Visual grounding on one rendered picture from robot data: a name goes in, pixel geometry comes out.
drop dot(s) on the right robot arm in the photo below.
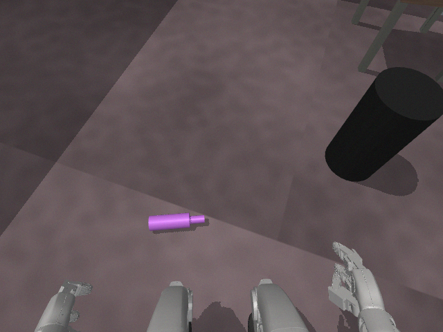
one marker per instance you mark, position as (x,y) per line
(376,320)

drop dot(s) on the right robot hand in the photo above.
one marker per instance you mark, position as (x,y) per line
(361,290)

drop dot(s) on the left robot hand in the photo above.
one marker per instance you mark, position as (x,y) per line
(60,308)

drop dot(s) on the chair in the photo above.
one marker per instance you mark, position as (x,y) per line
(390,22)

